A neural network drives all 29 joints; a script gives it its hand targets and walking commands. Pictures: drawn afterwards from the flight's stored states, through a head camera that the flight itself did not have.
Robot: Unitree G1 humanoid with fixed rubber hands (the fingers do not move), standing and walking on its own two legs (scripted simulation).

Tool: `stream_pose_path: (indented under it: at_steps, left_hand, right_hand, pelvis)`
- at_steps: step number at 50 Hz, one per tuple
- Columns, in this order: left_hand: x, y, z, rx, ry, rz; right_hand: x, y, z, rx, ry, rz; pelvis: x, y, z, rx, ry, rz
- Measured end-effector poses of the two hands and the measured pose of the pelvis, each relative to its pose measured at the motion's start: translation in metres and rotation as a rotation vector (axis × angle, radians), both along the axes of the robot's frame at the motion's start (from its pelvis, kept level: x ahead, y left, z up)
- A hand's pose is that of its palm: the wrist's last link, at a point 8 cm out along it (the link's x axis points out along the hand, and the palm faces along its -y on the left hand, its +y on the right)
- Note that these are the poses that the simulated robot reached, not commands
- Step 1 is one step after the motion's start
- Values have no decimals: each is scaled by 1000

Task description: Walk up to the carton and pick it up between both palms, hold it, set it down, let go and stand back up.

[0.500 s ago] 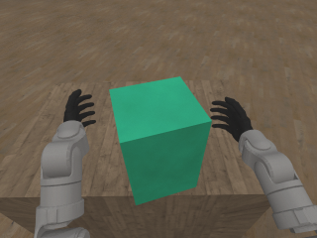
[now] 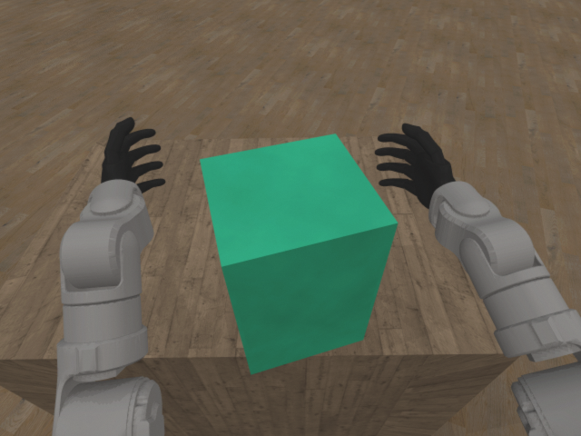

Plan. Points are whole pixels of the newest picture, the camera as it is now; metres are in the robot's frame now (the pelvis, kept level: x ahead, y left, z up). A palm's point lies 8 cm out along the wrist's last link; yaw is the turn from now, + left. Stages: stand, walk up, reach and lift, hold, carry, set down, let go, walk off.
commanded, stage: reach and lift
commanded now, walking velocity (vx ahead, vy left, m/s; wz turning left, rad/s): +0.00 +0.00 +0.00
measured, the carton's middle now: (291, 260) +0.38 +0.03 +0.04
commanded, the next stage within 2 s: none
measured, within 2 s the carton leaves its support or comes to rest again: neither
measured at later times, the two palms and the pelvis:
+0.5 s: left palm (152, 226) +0.36 +0.21 +0.14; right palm (426, 202) +0.40 -0.15 +0.15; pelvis -0.01 +0.00 +0.00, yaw +0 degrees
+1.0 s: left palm (166, 254) +0.36 +0.21 +0.07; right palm (418, 213) +0.42 -0.16 +0.10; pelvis +0.00 -0.01 +0.00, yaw +0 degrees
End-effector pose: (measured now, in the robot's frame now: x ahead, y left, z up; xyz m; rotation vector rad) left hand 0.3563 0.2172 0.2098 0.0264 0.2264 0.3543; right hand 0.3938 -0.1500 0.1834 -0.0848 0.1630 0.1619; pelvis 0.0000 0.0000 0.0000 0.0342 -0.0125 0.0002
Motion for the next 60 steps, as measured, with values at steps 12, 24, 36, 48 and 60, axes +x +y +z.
stream_pose_path:
  at_steps: [12, 24, 36, 48, 60]
  left_hand:
    - [8, 1, -32, -24, 79, -3]
    - [3, -10, -69, -52, 94, -25]
    - [8, -16, -99, -71, 98, -35]
    - [6, -10, -135, -77, 72, -24]
    - [14, -25, -142, -118, 29, -38]
  right_hand:
    - [3, 6, -20, -27, 57, 18]
    - [5, -1, -36, -10, 56, 19]
    - [12, -14, -54, -6, 76, -4]
    - [25, -12, -78, 25, 81, -18]
    - [32, 12, -93, 96, 81, 2]
  pelvis:
    - [-1, 2, 0, -2, 9, 0]
    - [-6, -4, -1, -2, 42, -4]
    - [-6, -11, -1, -2, 74, -8]
    - [-1, -11, -2, -2, 134, -7]
    - [4, -11, -3, -1, 180, -5]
